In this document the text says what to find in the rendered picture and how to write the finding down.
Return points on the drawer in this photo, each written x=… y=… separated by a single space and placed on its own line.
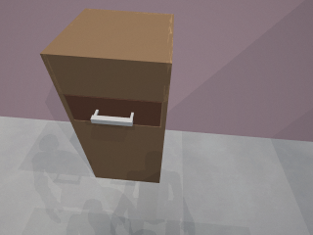
x=145 y=112

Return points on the cabinet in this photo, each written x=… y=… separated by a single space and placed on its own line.
x=122 y=55

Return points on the handle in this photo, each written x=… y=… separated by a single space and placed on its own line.
x=124 y=121

